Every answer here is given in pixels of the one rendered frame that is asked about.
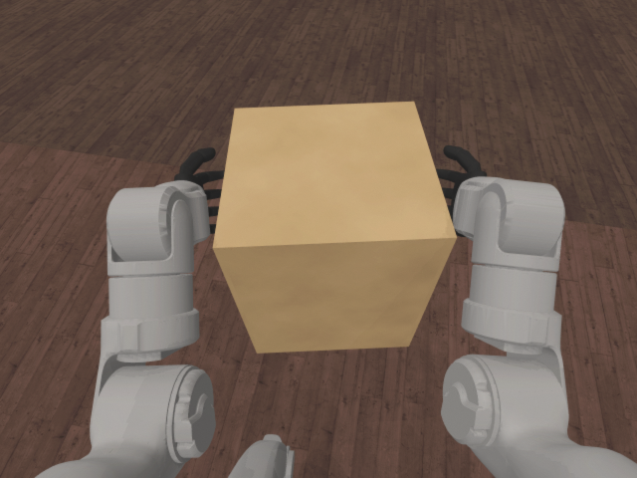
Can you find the left robot forearm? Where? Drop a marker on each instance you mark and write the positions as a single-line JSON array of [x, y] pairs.
[[151, 233]]

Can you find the right robot forearm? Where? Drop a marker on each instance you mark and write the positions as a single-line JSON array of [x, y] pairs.
[[516, 228]]

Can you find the left robot shin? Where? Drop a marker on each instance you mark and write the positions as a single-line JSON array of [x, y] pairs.
[[272, 437]]

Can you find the right robot hand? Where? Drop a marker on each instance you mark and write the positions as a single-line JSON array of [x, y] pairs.
[[469, 163]]

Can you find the left robot hand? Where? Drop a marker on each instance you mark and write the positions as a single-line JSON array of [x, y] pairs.
[[190, 165]]

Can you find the robot left upper arm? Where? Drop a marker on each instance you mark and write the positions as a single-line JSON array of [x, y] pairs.
[[149, 420]]

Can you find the left robot thigh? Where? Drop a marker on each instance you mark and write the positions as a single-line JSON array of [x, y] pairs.
[[265, 459]]

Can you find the robot right upper arm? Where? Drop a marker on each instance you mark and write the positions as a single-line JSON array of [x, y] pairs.
[[512, 413]]

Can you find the carton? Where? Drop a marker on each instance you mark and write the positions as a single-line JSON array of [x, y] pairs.
[[332, 229]]

